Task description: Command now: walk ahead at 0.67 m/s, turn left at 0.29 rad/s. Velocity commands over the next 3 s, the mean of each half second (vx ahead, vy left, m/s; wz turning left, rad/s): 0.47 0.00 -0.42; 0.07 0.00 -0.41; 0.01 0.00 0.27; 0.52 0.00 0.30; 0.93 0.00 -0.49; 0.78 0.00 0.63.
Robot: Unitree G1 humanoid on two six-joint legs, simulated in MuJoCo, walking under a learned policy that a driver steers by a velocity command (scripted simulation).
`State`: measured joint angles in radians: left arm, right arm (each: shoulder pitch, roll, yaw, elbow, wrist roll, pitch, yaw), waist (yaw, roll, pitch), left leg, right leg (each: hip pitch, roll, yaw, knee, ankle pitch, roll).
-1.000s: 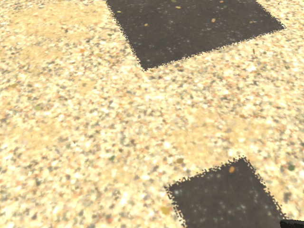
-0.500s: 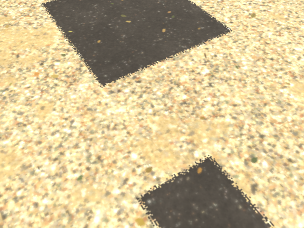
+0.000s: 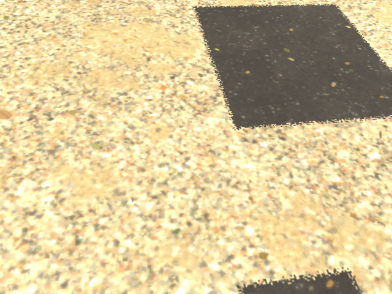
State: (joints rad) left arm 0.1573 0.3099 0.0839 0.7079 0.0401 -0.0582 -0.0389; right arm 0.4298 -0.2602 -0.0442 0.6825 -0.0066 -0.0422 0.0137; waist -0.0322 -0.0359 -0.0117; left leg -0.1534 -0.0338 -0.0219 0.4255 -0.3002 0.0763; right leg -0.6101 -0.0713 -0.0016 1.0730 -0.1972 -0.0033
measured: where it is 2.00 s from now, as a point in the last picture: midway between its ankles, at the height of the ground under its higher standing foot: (196, 271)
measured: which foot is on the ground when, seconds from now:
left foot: down 0.00-0.32, up 0.34-0.80, down 0.82-1.00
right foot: up 0.00-0.30, down 0.32-0.84, up 0.86-1.00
